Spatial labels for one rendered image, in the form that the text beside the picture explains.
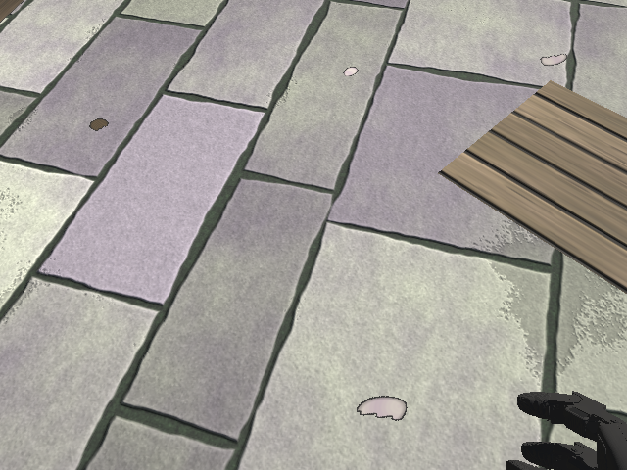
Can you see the right robot hand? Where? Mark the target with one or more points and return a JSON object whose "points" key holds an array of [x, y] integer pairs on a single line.
{"points": [[582, 415]]}

